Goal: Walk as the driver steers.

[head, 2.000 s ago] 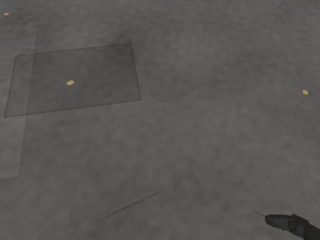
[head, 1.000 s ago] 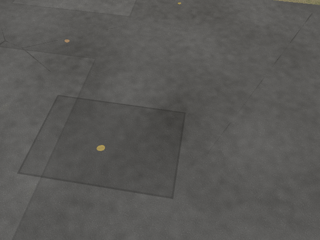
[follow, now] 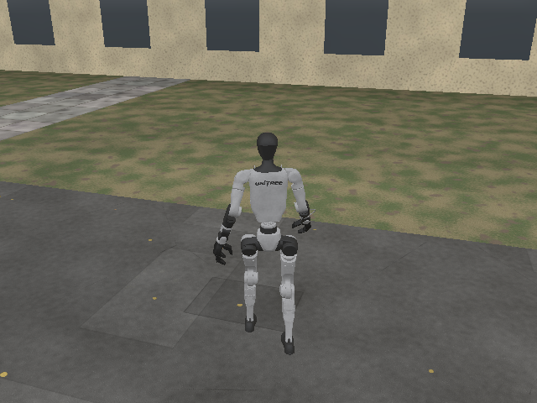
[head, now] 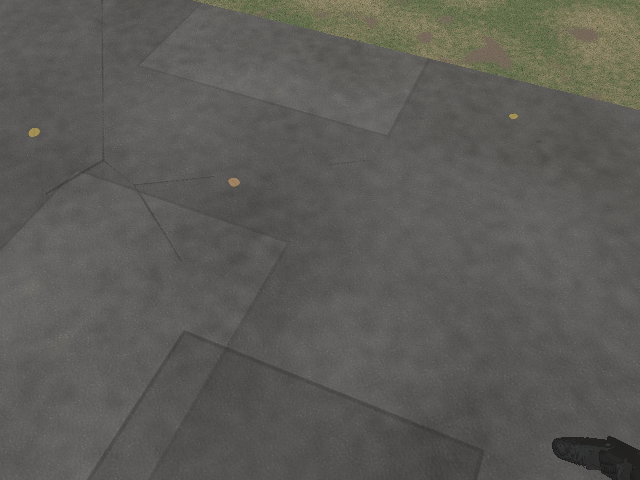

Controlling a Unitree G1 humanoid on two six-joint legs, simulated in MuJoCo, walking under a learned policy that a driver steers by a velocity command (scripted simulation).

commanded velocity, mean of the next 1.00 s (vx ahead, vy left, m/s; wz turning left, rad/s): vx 0.04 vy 0.00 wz -0.43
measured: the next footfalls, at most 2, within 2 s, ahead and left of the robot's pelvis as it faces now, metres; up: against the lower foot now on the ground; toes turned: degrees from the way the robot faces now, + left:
right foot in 0.40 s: +0.06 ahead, -0.14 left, +0.00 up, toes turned -21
left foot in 0.86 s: +0.16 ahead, +0.08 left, +0.00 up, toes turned -28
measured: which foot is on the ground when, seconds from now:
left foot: down 0.00-0.40, up 0.42-0.84, down 0.86-1.00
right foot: down 0.00-0.00, up 0.02-0.38, down 0.40-1.00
